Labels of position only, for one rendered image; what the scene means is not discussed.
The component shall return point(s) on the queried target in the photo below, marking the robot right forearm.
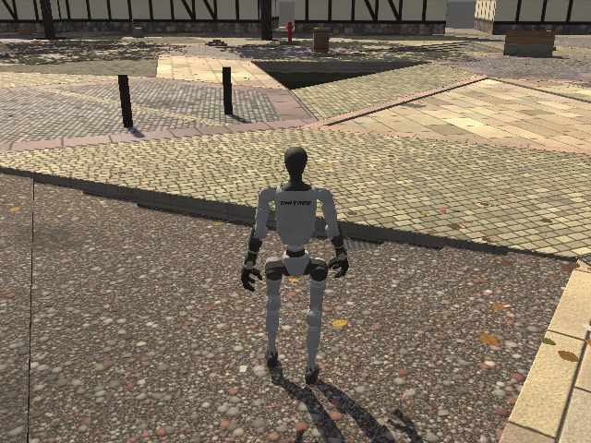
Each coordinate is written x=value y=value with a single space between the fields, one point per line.
x=338 y=245

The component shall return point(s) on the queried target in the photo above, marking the robot left forearm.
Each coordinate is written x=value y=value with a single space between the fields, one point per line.
x=252 y=250

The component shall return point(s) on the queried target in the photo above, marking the right robot foot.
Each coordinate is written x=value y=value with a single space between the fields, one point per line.
x=311 y=377

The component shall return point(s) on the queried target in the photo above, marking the robot left upper arm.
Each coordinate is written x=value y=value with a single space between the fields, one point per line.
x=266 y=195

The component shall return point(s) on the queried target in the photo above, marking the robot left hand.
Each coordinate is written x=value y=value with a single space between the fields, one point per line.
x=246 y=279

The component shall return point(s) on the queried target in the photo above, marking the robot right hand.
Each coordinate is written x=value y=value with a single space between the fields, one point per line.
x=337 y=264

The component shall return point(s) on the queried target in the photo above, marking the robot right upper arm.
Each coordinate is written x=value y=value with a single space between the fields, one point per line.
x=324 y=195

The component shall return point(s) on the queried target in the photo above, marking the left robot thigh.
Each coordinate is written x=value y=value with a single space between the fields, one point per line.
x=273 y=276

